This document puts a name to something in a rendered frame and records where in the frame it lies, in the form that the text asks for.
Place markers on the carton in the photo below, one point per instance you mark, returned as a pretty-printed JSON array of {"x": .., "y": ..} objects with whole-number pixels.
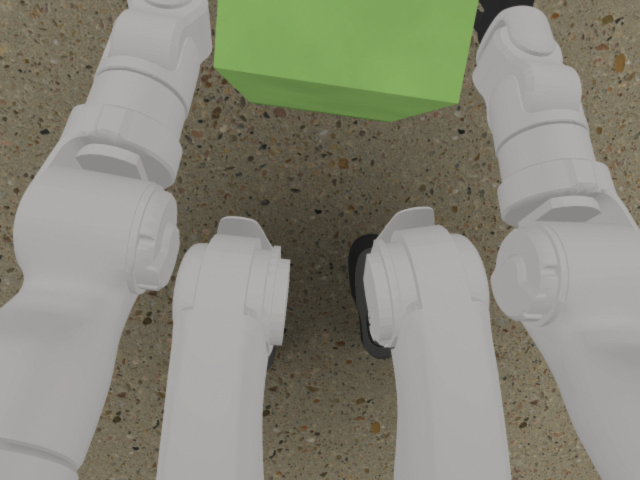
[{"x": 381, "y": 60}]

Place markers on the robot right forearm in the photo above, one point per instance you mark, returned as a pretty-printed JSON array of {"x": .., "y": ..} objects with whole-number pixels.
[{"x": 540, "y": 133}]

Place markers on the left robot foot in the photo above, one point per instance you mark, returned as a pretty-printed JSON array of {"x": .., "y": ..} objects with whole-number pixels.
[{"x": 271, "y": 358}]

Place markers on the robot left upper arm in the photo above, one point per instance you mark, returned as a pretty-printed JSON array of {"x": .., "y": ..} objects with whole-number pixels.
[{"x": 88, "y": 244}]

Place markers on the right robot hand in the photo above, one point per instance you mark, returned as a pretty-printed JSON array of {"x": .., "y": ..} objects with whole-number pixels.
[{"x": 491, "y": 9}]

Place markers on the robot left thigh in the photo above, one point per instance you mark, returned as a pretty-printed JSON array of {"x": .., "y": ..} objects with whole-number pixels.
[{"x": 212, "y": 420}]

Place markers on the robot right upper arm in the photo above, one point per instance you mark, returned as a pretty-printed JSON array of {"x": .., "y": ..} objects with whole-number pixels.
[{"x": 575, "y": 287}]

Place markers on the robot left forearm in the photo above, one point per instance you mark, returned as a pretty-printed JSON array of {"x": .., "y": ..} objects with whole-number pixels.
[{"x": 133, "y": 117}]

